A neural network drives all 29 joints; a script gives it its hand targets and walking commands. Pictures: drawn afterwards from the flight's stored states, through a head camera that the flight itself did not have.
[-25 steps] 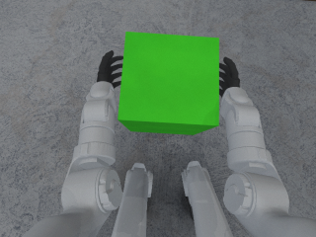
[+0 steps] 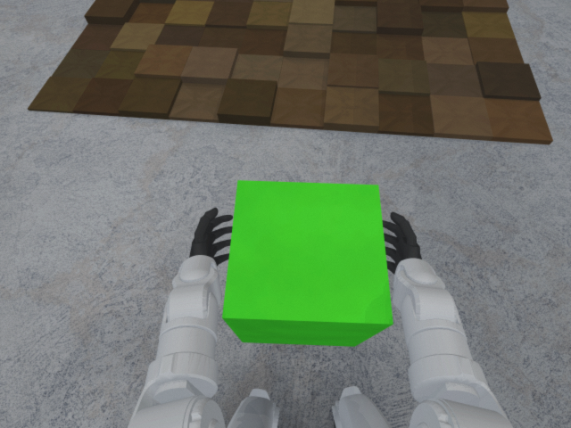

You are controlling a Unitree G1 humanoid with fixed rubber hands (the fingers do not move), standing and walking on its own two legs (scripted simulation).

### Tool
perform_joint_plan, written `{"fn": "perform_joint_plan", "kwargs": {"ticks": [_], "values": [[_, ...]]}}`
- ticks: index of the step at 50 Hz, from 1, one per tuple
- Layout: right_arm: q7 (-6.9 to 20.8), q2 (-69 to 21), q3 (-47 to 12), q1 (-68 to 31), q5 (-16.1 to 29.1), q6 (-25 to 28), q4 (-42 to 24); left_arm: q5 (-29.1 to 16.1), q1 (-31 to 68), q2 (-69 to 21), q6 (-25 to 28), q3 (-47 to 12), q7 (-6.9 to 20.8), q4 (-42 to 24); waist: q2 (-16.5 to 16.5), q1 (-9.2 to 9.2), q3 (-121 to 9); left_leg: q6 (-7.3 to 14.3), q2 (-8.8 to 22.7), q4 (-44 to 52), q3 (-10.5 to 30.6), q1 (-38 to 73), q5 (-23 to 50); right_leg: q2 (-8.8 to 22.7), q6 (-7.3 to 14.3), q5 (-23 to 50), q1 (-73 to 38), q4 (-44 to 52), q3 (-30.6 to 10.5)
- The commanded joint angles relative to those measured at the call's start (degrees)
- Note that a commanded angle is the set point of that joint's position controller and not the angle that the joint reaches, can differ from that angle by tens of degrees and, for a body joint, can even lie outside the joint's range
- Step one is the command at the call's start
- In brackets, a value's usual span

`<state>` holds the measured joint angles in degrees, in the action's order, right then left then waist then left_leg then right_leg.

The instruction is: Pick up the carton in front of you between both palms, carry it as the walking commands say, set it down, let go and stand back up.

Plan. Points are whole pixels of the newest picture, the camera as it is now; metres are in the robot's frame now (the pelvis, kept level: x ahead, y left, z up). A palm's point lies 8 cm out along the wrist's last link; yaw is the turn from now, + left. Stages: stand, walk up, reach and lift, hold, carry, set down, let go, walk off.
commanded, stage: reach and lift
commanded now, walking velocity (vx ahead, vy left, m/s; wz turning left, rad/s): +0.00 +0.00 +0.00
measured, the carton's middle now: (302, 272) +0.37 +0.00 -0.10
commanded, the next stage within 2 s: hold in 1.42 s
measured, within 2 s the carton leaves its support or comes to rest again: neither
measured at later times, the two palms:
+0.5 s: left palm (169, 258) +0.31 +0.15 +0.10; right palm (436, 250) +0.32 -0.15 +0.09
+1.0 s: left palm (166, 254) +0.31 +0.15 +0.11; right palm (440, 248) +0.32 -0.15 +0.10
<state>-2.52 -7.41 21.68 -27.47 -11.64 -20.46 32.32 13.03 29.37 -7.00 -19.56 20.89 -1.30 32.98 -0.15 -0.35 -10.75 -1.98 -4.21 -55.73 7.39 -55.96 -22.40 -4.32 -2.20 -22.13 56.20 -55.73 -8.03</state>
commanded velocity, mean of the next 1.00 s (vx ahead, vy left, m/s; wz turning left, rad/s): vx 0.00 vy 0.00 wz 0.00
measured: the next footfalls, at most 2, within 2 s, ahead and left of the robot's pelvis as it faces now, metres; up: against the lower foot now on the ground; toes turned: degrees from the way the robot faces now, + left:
none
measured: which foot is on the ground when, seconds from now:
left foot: down 0.00-1.00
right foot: down 0.00-1.00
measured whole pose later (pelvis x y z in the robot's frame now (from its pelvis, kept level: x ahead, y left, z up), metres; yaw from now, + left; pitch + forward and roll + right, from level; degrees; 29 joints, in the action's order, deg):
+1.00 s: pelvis +0.02 +0.00 +0.07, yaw +1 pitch -4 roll +0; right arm 0.1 -9.4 16.3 -17.6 -16.4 -37.1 20.4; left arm 17.4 17.9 -9.5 -36.0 16.3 0.8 19.6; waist -0.4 -0.7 0.1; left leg -1.2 -2.0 -24.1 8.4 -8.3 -12.0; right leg -2.1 -1.0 -11.9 8.2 -24.0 -7.8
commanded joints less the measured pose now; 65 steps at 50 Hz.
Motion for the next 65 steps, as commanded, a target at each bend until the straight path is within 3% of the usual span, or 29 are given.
{"fn": "perform_joint_plan", "kwargs": {"ticks": [1,2,3,4,6,7,8,9,12,15,16,17,19,20,23,27,28,29,38,41,43,45,48,49,51,52,53,54,65], "values": [[13.8,-59.9,-36.4,-29.5,8.4,1.2,0.1,-7.3,24.2,-58.9,0.1,-33.3,13.7,2.8,0.5,-1.01,-30.4,1.4,-3.2,10.1,-4.3,23.6,20.7,-2.9,1.2,21.2,-24.4,10.8,4.0],[13.8,-59.0,-35.8,-26.8,7.9,1.0,-0.1,-9.1,22.8,-60.2,0.1,-35.0,13.7,1.3,0.5,1.76,-30.4,1.1,-3.1,11.6,-3.6,26.2,20.6,-2.8,1.3,21.5,-26.9,11.8,4.1],[13.6,-59.5,-37.3,-27.9,8.8,1.0,-1.7,-8.9,21.6,-60.1,0.1,-35.2,13.9,1.0,1.2,-0.3,-29.2,1.3,-2.9,12.9,-3.2,27.2,22.5,-3.0,1.5,22.3,-27.5,13.3,4.2],[13.4,-58.7,-36.8,-25.6,8.2,0.9,-1.7,-9.4,22.8,-59.3,-0.4,-35.9,14.1,0.5,-0.7,2.07,-27.2,1.0,-2.9,14.6,-3.6,26.8,19.9,-2.3,1.8,22.5,-31.0,14.4,3.1],[13.5,-61.1,-39.9,-24.8,10.1,0.2,-4.2,-9.1,17.7,-58.0,-1.1,-37.1,14.0,-1.6,0.9,-1.67,-27.1,1.5,-2.5,16.9,-3.1,31.4,24.4,-2.3,1.2,24.2,-33.9,17.0,3.6],[13.4,-60.4,-38.9,-21.1,8.8,-0.7,-3.4,-8.7,16.6,-57.8,-1.8,-36.9,14.1,-1.2,1.1,-0.19,-24.8,1.3,-2.3,19.0,-2.8,32.4,23.3,-2.2,1.3,24.9,-36.7,18.5,3.2],[13.4,-59.3,-40.4,-22.6,9.7,-1.3,-4.5,-9.2,16.4,-59.0,-2.4,-37.5,14.1,-1.5,-0.6,-1.27,-25.0,1.2,-2.6,20.3,-2.9,33.6,24.0,-1.9,1.3,25.5,-39.5,19.9,2.8],[13.6,-59.6,-40.5,-19.3,9.2,-2.1,-5.2,-9.4,13.9,-58.1,-3.0,-36.9,14.2,-1.4,2.7,0.15,-23.3,1.6,-1.8,21.7,-2.6,36.7,23.7,-2.3,0.9,24.5,-38.8,21.1,3.6],[14.1,-58.1,-40.8,-18.2,9.7,-3.9,-8.8,-9.5,11.9,-58.8,-5.1,-39.1,14.2,-4.7,0.1,0.51,-18.5,1.4,-1.8,25.0,-2.5,40.6,26.0,-1.6,1.0,26.7,-42.5,24.4,3.3],[14.2,-58.5,-41.5,-15.2,10.8,-6.7,-10.9,-9.5,9.2,-56.9,-8.1,-40.6,14.3,-8.1,-0.4,-1.04,-11.3,1.5,-1.3,29.1,-2.1,44.4,26.0,-1.3,1.1,24.7,-44.4,28.5,3.6],[14.2,-58.1,-41.7,-14.7,10.1,-8.0,-10.5,-10.0,10.3,-58.5,-9.1,-40.3,14.4,-8.3,-1.3,-0.08,-11.1,1.3,-1.3,29.9,-2.2,44.9,24.3,-0.9,1.5,23.6,-47.0,29.6,3.1],[14.8,-58.3,-41.9,-15.5,10.9,-8.8,-11.6,-9.4,8.4,-57.5,-9.7,-40.0,14.5,-10.2,0.8,-1.66,-9.4,1.5,-1.2,31.7,-2.1,45.4,25.0,-1.6,1.1,24.1,-46.8,30.4,3.7],[14.7,-58.0,-42.4,-12.0,11.0,-10.2,-13.1,-10.5,6.9,-57.1,-11.1,-41.0,14.7,-11.8,0.4,-1.03,-7.7,1.3,-1.6,31.8,-2.5,48.4,26.2,-1.2,1.1,25.0,-48.7,31.9,3.6],[14.8,-56.4,-40.5,-13.5,9.8,-11.1,-13.4,-9.6,7.4,-57.3,-12.1,-38.9,15.0,-11.1,-0.8,0.52,-7.2,1.4,-1.4,32.9,-2.5,48.7,25.3,-1.1,1.3,24.3,-48.5,33.1,3.3],[15.1,-55.9,-38.6,-14.3,9.0,-13.0,-12.0,-8.8,9.1,-55.5,-14.1,-37.3,15.0,-10.3,0.7,-0.98,-2.3,1.6,-1.0,34.6,-2.6,47.9,18.9,-1.1,1.6,18.8,-49.6,34.2,4.0],[15.7,-55.2,-36.7,-14.1,8.7,-14.0,-11.1,-8.8,10.4,-55.8,-15.1,-36.1,15.4,-10.1,-2.6,-0.15,1.2,1.3,-1.3,35.3,-3.6,46.4,13.3,-0.7,2.0,14.3,-50.3,34.8,3.8],[15.7,-55.1,-35.3,-18.9,8.0,-13.9,-10.8,-8.1,12.5,-54.9,-14.7,-34.4,15.7,-8.6,1.5,-0.66,1.3,2.0,-0.7,34.8,-3.4,45.9,12.7,-1.0,1.7,12.6,-49.2,34.5,4.5],[15.8,-55.1,-35.9,-19.1,8.2,-13.6,-10.5,-8.5,13.3,-55.6,-14.5,-34.1,15.8,-7.5,0.3,0.17,1.1,2.1,-0.9,35.0,-3.5,46.6,10.7,-0.7,1.6,11.3,-49.1,34.7,4.4],[16.6,-58.2,-37.4,-26.3,9.1,-12.8,-10.4,-9.1,20.6,-58.4,-13.5,-36.5,16.0,-10.0,-0.5,-0.78,-4.8,2.2,-0.7,33.7,-3.6,47.7,10.5,-0.4,1.7,10.2,-51.1,33.5,4.3],[16.7,-58.2,-37.2,-24.7,9.5,-13.4,-11.7,-8.9,19.5,-57.5,-14.5,-36.3,16.1,-9.3,-0.1,0.15,-6.8,1.9,-0.5,34.3,-3.6,49.8,15.1,-1.1,1.6,14.6,-51.4,34.0,4.6],[16.5,-57.5,-36.9,-22.3,9.4,-14.1,-10.3,-8.0,17.1,-56.4,-15.1,-36.1,15.8,-9.9,0.0,-1.15,-3.6,1.7,-1.1,34.7,-4.0,49.3,15.3,-1.0,1.5,15.4,-51.8,34.2,4.3],[16.6,-56.3,-36.1,-21.2,8.0,-14.2,-11.2,-8.3,16.6,-55.7,-15.4,-34.9,16.0,-9.8,0.5,0.34,-3.6,1.5,-0.8,35.2,-3.6,50.1,16.9,-1.2,1.5,17.0,-51.1,34.8,4.8],[16.4,-55.1,-35.9,-19.0,7.8,-14.8,-11.9,-8.4,15.8,-56.5,-15.8,-36.2,15.6,-13.1,-1.8,0.44,-3.1,1.0,-1.1,35.8,-3.8,51.0,18.0,-1.1,1.9,17.2,-51.4,35.6,4.9],[16.3,-55.4,-36.2,-18.6,8.9,-15.0,-12.5,-8.7,13.3,-55.8,-16.1,-35.7,15.7,-11.4,1.2,-0.95,-3.2,1.0,-0.9,35.4,-3.7,50.1,17.6,-1.3,1.6,16.3,-53.1,35.6,5.0],[16.4,-55.3,-38.1,-20.9,10.4,-14.8,-15.2,-8.2,12.4,-56.3,-16.2,-36.0,15.5,-11.2,0.4,-1.65,-3.0,1.6,-1.2,35.8,-3.2,51.0,19.3,-0.7,1.3,17.9,-52.3,35.7,4.4],[16.5,-55.4,-38.5,-21.0,9.3,-14.9,-15.4,-9.3,14.9,-57.7,-16.1,-37.1,15.4,-13.4,-0.9,0.33,-5.1,1.1,-1.0,35.7,-3.2,52.4,20.8,-1.3,1.5,20.3,-53.3,35.2,4.5],[16.3,-55.7,-38.5,-20.1,10.1,-15.1,-16.0,-9.1,14.4,-57.0,-16.4,-37.1,15.1,-12.9,-1.2,-0.97,-4.3,1.3,-0.9,35.5,-3.3,52.5,20.7,-1.2,1.6,20.8,-53.3,34.8,4.8],[16.3,-55.7,-38.8,-18.2,10.1,-15.3,-15.6,-10.2,14.5,-56.0,-16.2,-38.1,15.3,-14.6,-0.7,0.73,-6.3,1.2,-0.9,35.9,-3.3,53.4,21.5,-1.4,1.5,22.4,-54.3,35.1,4.6],[15.8,-55.3,-39.4,-15.4,11.0,-17.1,-18.8,-9.9,10.4,-55.0,-18.0,-37.4,15.2,-15.7,-0.7,-0.65,-4.7,1.1,-1.1,36.0,-3.5,53.5,25.3,-1.0,1.3,25.7,-55.2,36.3,3.8]]}}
